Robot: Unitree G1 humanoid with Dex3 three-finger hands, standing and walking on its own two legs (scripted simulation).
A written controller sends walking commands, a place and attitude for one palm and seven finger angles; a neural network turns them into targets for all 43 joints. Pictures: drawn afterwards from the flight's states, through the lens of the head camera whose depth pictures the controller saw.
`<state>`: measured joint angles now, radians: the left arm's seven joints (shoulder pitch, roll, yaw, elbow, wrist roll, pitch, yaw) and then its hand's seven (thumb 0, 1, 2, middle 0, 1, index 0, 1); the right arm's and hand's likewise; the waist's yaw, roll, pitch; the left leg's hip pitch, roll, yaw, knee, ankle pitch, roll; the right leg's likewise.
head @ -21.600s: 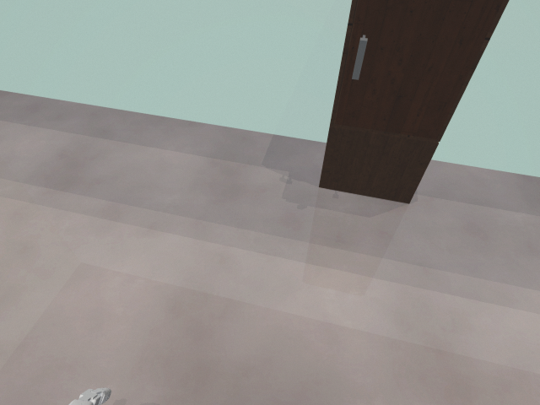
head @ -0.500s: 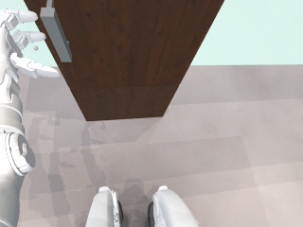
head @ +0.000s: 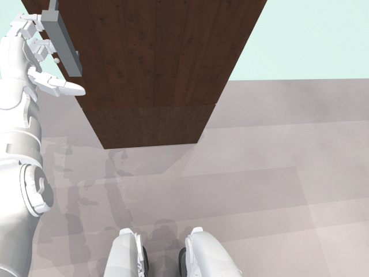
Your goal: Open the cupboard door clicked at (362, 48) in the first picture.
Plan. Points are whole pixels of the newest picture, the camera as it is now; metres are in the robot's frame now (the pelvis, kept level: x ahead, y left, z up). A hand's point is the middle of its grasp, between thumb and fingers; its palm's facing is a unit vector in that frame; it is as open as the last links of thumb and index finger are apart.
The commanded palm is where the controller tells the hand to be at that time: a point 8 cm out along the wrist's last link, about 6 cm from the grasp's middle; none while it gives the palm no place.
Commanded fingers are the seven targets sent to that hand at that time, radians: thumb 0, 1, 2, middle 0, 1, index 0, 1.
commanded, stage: slide the fingers in behind the handle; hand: left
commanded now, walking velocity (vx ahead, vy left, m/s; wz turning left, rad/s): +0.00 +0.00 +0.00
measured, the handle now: (65, 40) +0.59 +0.19 +0.07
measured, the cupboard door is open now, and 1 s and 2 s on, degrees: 0 0 0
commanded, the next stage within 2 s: close the thumb around the handle in 1.14 s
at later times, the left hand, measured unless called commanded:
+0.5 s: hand (71, 65) +0.53 +0.17 +0.07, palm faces +0.01 -1.00 -0.02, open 14.0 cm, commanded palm +0.51 +0.21 +0.06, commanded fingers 0.00 -0.50 0.30 -0.30 -1.20 -0.30 -1.20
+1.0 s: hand (77, 62) +0.54 +0.16 +0.07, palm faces +0.04 -1.00 -0.04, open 14.1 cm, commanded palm +0.52 +0.19 +0.06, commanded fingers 0.00 -0.50 0.30 -0.30 -1.20 -0.30 -1.20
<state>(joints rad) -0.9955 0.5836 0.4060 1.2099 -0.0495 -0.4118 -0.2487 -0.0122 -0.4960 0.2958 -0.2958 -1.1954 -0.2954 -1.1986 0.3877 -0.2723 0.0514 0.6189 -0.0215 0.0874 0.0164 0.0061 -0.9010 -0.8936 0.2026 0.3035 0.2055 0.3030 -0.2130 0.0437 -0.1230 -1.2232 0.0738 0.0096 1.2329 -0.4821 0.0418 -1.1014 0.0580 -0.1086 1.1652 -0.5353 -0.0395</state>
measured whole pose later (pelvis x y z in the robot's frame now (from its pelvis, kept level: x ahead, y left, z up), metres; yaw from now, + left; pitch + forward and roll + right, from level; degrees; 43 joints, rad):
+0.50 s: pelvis +0.00 +0.00 +0.00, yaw +0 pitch +26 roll -5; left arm -0.98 0.51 0.37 1.22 -0.06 -0.42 -0.19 -0.01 -0.50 0.30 -0.30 -1.20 -0.30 -1.20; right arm 0.39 -0.27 0.04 0.63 -0.02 0.08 0.03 0.01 -0.90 -0.89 0.20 0.30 0.21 0.30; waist -0.21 0.05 -0.13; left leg -1.21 0.07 0.01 1.23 -0.48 0.04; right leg -1.09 0.06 -0.11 1.17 -0.54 -0.04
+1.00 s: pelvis +0.00 +0.00 +0.00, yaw +1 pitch +26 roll -4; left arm -0.99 0.48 0.34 1.23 -0.04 -0.45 -0.12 -0.01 -0.50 0.30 -0.30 -1.20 -0.28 -1.20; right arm 0.41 -0.25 0.04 0.64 -0.04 0.08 0.05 0.01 -0.90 -0.89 0.20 0.30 0.21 0.30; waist -0.21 0.05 -0.14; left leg -1.21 0.06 0.01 1.22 -0.48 0.04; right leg -1.09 0.05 -0.10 1.17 -0.54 -0.04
